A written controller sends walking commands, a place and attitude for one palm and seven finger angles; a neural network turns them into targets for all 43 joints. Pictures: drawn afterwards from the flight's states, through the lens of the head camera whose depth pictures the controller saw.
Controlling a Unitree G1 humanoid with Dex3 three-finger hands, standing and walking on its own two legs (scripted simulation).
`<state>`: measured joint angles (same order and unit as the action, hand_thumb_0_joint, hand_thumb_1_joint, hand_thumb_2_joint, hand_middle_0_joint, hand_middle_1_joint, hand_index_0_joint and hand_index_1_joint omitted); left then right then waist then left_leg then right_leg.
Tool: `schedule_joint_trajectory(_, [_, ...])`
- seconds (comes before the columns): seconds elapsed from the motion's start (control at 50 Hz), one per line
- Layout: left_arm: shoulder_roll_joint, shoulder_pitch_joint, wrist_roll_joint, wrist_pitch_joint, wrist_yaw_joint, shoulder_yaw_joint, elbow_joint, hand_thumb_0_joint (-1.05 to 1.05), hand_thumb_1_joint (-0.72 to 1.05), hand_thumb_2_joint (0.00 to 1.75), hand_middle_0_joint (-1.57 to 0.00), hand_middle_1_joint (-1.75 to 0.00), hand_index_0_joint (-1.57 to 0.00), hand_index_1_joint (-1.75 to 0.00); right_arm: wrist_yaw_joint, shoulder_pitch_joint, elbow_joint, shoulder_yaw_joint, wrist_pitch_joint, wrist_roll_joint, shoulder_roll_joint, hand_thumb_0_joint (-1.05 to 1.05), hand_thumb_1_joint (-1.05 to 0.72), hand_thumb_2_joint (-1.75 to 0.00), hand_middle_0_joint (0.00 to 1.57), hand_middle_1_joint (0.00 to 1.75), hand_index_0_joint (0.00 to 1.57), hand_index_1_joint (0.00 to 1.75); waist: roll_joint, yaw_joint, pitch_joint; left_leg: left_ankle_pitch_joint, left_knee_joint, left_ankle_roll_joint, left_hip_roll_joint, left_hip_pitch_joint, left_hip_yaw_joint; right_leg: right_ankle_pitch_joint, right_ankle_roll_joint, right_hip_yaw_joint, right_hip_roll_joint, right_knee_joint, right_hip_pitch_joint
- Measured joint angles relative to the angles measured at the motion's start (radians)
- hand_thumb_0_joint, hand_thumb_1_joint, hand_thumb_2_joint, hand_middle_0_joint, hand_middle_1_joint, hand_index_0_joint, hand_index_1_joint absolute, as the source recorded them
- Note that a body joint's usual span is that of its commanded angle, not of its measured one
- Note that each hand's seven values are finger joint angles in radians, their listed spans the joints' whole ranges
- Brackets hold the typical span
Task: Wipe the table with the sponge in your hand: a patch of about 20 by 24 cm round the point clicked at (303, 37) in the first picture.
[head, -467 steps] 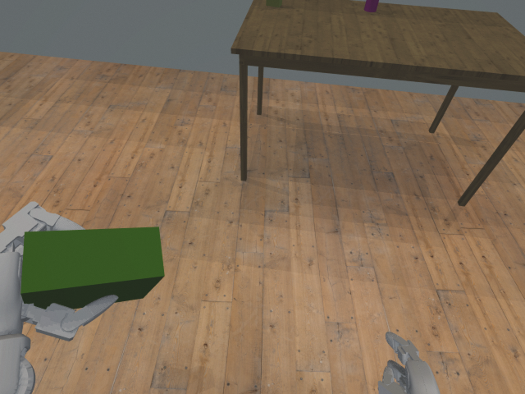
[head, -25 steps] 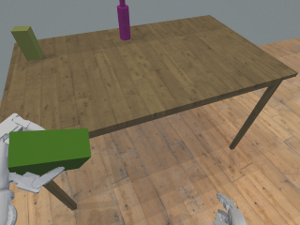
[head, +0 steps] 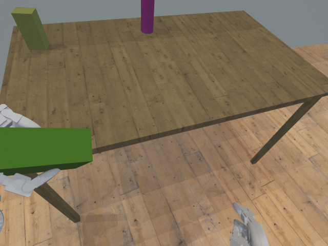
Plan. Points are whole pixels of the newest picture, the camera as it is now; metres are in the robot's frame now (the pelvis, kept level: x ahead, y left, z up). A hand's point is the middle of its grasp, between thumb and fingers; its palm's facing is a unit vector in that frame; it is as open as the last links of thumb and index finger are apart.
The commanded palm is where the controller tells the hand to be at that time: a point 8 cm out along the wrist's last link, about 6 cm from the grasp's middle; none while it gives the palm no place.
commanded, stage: shuffle to correct the standing spot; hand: left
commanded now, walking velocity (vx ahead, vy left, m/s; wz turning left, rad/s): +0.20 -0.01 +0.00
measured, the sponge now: (58, 151) +0.24 +0.24 +0.13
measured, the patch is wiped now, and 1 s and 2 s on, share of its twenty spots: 0.00 0.00 0.00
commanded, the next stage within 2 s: come to a stop and stand still in 1.04 s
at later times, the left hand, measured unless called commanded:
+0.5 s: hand (70, 123) +0.29 +0.22 +0.16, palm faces +0.41 -0.83 -0.37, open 10.2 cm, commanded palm +0.23 +0.26 +0.18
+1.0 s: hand (71, 116) +0.31 +0.23 +0.16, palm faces +0.44 -0.81 -0.40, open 10.2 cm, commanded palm +0.26 +0.26 +0.18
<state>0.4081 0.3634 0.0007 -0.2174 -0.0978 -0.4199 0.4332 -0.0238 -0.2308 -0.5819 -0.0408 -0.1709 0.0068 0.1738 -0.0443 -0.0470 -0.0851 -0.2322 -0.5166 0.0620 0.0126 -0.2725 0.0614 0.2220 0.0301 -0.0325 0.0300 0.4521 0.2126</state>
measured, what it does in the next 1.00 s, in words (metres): walks ahead: right foot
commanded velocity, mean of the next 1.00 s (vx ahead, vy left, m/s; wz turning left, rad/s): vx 0.19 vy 0.03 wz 0.00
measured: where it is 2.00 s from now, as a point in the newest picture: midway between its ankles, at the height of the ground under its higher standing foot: outside the picture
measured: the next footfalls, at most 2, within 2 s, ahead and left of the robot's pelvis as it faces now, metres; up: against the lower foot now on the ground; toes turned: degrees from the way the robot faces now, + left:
right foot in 0.76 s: +0.20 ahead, -0.12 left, +0.00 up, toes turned -4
left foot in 1.10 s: +0.22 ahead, +0.11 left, +0.00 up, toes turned +4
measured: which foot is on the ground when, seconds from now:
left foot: down 0.00-0.78, up 0.80-1.00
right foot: down 0.00-0.60, up 0.62-0.74, down 0.76-1.00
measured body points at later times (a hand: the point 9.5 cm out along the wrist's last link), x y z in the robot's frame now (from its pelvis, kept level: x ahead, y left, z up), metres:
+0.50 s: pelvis +0.07 -0.02 -0.02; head +0.09 -0.01 +0.43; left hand +0.26 +0.27 +0.18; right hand +0.24 -0.26 -0.09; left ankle +0.03 +0.07 -0.73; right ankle +0.01 -0.15 -0.74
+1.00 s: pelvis +0.11 -0.03 +0.00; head +0.12 -0.02 +0.45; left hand +0.28 +0.27 +0.18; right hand +0.27 -0.26 -0.09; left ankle +0.15 +0.10 -0.68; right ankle +0.16 -0.11 -0.74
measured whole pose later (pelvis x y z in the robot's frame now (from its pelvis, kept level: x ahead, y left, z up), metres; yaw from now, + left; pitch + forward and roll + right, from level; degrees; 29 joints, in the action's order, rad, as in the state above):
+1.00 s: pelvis +0.11 -0.03 +0.00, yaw +2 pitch -2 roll +1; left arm 0.34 0.44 0.02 -0.21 -0.10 -0.37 0.42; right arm -0.03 -0.24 -0.63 0.00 -0.06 0.01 0.22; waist -0.02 -0.03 -0.05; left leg -0.35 -0.97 0.02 -0.04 -0.48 0.04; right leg 0.20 -0.06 -0.10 0.01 0.51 0.27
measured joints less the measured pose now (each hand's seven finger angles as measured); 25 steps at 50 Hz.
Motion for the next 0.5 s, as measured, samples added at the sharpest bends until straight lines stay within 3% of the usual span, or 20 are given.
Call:
schedule_joint_trajectory(0.08, [-0.058,-0.045,0.008,-0.003,-0.018,0.011,0.015,-0.01,-0.51,1.01,-0.69,-1.38,-0.72,-1.37,0.017,0.031,-0.004,0.002,-0.003,0.005,0.004,0.02,-0.90,-0.90,0.20,0.30,0.20,0.30,0.018,-0.003,0.028,-0.017,-0.005,0.001,0.001,0.003,-0.002,0.011,-0.003,-0.002,0.001,-0.005,-0.008])
schedule_joint_trajectory(0.16, [-0.091,-0.006,0.008,0.004,-0.005,0.074,0.014,-0.01,-0.50,1.01,-0.69,-1.38,-0.72,-1.37,0.019,0.048,0.013,0.006,0.018,0.006,0.001,0.02,-0.90,-0.90,0.21,0.30,0.21,0.30,0.034,0.016,0.069,-0.043,-0.016,0.002,0.005,0.006,0.000,0.046,-0.015,0.000,0.005,0.021,-0.003])
schedule_joint_trajectory(0.26, [-0.055,0.043,0.014,0.029,0.008,0.080,-0.021,-0.01,-0.50,1.01,-0.69,-1.38,-0.72,-1.37,0.003,0.048,0.030,0.004,0.057,0.000,-0.007,0.01,-0.90,-0.90,0.21,0.30,0.21,0.30,0.040,0.039,0.088,-0.090,-0.059,-0.010,-0.006,0.003,-0.010,0.091,-0.007,-0.009,-0.005,0.055,-0.007])
schedule_joint_trajectory(0.38, [-0.036,0.044,0.029,0.048,-0.007,0.036,0.013,-0.01,-0.50,1.01,-0.69,-1.38,-0.72,-1.37,-0.002,0.029,0.026,0.016,0.074,-0.011,0.018,0.01,-0.90,-0.90,0.21,0.30,0.20,0.30,0.035,0.036,0.069,-0.157,-0.140,-0.028,-0.025,-0.005,-0.023,0.158,-0.021,-0.019,-0.021,0.129,-0.003])
schedule_joint_trajectory(0.5, [-0.039,0.040,0.034,0.023,-0.021,0.044,0.068,-0.01,-0.50,1.01,-0.69,-1.38,-0.72,-1.37,0.002,0.031,-0.001,0.041,0.088,-0.019,0.044,0.02,-0.90,-0.90,0.20,0.30,0.20,0.30,0.027,0.042,0.050,-0.183,-0.246,-0.028,-0.022,-0.024,-0.014,0.219,-0.024,-0.017,-0.013,0.201,-0.006])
